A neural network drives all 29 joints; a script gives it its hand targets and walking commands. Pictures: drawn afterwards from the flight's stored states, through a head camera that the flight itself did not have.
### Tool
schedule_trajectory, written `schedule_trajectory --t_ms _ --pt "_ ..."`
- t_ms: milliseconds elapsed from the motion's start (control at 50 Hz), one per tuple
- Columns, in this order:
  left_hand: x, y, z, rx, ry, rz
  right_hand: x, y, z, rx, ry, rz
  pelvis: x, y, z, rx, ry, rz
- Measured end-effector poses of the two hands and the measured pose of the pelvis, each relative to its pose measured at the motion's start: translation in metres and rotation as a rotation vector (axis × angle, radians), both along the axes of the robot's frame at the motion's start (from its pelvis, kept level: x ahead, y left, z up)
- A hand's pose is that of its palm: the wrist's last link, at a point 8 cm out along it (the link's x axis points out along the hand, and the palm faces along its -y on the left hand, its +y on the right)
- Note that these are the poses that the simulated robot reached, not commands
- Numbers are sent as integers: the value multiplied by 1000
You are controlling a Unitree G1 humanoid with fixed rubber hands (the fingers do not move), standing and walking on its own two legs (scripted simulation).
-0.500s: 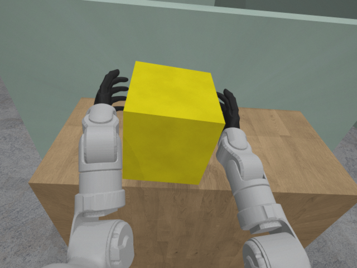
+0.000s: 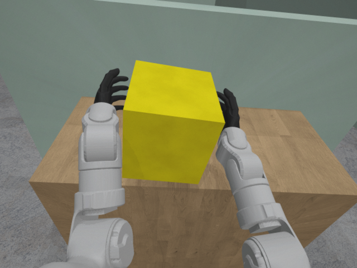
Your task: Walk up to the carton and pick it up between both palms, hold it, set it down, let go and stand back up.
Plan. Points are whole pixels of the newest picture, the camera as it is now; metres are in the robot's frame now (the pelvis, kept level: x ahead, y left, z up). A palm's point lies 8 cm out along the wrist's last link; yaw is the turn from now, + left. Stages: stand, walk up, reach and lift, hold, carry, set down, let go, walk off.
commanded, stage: hold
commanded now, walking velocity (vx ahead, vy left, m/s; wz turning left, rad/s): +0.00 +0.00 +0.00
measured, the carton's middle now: (167, 123) +0.37 +0.01 +0.18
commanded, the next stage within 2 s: none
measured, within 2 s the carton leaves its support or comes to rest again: neither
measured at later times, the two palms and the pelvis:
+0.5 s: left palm (102, 113) +0.38 +0.14 +0.20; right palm (219, 125) +0.38 -0.12 +0.17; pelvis +0.00 +0.00 +0.00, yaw +0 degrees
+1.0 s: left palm (102, 112) +0.37 +0.14 +0.21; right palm (223, 121) +0.37 -0.12 +0.19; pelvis +0.01 +0.01 +0.00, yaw -1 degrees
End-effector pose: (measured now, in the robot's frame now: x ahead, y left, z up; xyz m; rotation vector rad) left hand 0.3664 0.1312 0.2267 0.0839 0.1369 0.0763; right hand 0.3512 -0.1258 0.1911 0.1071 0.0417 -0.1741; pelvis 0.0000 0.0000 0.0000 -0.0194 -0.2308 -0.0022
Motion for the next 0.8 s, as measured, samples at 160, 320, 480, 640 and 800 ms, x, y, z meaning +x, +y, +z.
schedule_trajectory --t_ms 160,320,480,640,800 --pt "0 0 0 2 -1 -1 0 0 -1 0 -1 -1 0 1 0 0 0 0" --pt "0 0 -1 3 1 0 0 0 -1 0 0 0 0 1 0 0 -2 -2" --pt "13 10 -27 5 88 57 25 9 -19 11 66 54 1 -2 2 10 57 -9" --pt "18 2 -25 -3 37 32 28 0 -7 21 7 42 13 -3 1 -3 62 18" --pt "13 -6 -27 -19 49 12 18 -9 -8 14 16 19 22 -1 1 -4 34 4"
